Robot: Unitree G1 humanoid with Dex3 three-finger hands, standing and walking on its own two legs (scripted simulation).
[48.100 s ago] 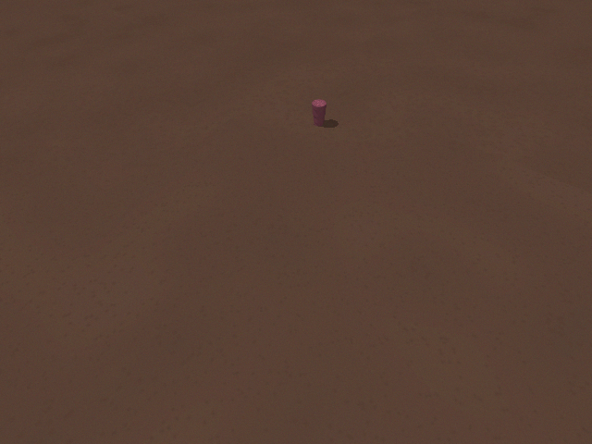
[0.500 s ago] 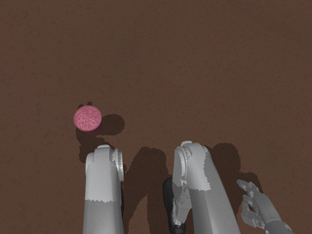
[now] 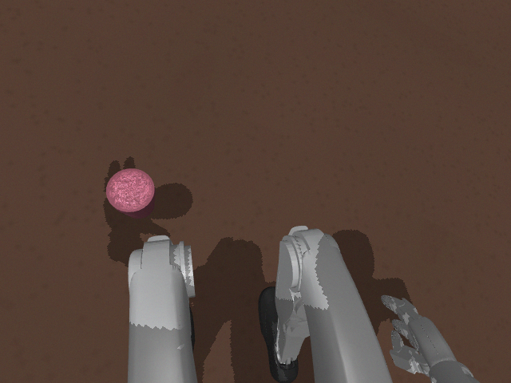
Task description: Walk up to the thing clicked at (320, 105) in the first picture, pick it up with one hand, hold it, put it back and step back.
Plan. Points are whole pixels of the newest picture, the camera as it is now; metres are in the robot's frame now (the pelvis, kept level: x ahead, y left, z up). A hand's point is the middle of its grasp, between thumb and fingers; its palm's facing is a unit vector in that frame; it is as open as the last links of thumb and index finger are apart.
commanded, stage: go down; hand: left
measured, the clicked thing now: (136, 198) +0.44 +0.22 -0.30
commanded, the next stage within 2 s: approach in 0.38 s
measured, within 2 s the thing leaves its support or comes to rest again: neither
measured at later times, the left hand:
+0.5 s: hand out of the picture +0.40 +0.42 +0.02, palm faces +0.07 -1.00 -0.06, open 17.2 cm
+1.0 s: hand (40, 183) +0.42 +0.34 -0.15, palm faces +0.09 -0.99 +0.04, open 17.3 cm
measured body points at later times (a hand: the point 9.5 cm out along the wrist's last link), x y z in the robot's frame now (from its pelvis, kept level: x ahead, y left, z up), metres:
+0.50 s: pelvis +0.00 +0.00 +0.00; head +0.21 +0.10 +0.38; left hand +0.39 +0.48 +0.02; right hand +0.16 -0.27 -0.08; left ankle +0.09 +0.11 -0.34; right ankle +0.10 -0.11 -0.34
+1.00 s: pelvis +0.00 +0.00 -0.05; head +0.24 +0.13 +0.31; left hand +0.41 +0.40 -0.15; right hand +0.14 -0.27 -0.11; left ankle +0.09 +0.11 -0.34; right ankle +0.10 -0.11 -0.34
